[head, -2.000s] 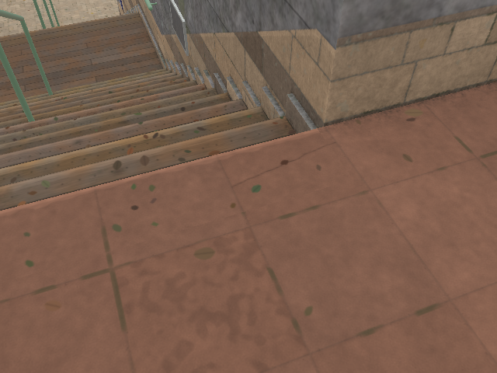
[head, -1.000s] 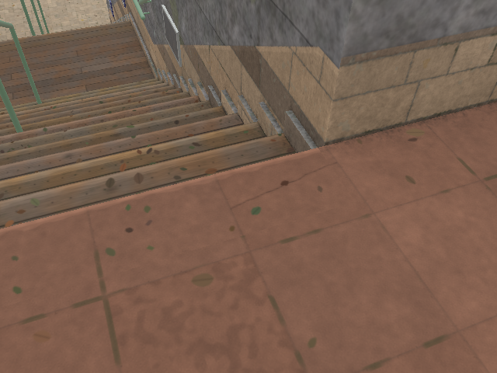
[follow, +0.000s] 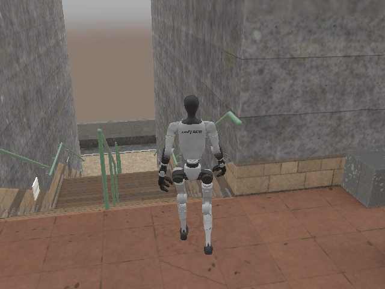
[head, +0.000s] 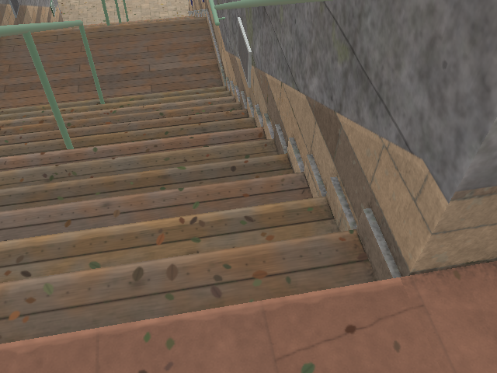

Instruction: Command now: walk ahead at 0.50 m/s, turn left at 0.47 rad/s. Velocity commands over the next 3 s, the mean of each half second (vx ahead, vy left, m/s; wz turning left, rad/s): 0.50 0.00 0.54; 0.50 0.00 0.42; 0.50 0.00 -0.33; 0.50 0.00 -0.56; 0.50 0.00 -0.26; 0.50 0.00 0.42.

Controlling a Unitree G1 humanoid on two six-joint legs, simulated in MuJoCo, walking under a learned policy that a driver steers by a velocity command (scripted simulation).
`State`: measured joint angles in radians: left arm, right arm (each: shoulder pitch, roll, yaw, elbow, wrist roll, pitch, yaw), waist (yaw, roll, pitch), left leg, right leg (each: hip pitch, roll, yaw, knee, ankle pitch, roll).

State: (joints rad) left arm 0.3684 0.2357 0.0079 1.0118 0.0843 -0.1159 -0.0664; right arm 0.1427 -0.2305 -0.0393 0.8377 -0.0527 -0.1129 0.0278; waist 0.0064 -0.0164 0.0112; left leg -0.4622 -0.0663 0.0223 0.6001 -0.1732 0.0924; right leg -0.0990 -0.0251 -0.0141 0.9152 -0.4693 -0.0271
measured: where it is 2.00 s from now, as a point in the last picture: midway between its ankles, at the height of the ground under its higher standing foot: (187, 258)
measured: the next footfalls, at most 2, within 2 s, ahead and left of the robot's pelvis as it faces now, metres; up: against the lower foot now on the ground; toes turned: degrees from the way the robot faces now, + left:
right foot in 0.40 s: +0.42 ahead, -0.09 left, +0.00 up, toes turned +12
left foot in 0.90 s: +0.53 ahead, +0.22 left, +0.00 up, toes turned +33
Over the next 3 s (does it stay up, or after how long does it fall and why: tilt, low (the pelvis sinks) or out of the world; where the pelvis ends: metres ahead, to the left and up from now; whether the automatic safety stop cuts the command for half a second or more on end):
stays up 1.43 0.28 -0.52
